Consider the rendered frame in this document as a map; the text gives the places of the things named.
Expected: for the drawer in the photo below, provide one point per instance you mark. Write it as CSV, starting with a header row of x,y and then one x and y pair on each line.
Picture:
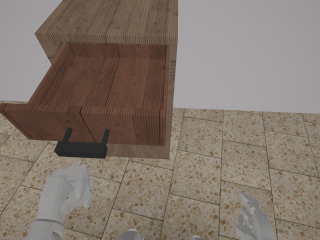
x,y
96,86

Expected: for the robot left forearm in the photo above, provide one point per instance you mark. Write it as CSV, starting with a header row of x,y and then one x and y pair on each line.
x,y
45,229

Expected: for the robot right hand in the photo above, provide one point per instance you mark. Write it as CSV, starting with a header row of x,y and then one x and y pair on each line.
x,y
258,225

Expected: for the robot left hand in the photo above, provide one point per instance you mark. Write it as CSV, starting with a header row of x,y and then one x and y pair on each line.
x,y
74,182

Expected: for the handle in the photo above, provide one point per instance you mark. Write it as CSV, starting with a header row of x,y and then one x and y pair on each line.
x,y
66,148

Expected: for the cabinet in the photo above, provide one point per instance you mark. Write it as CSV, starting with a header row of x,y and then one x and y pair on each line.
x,y
118,21

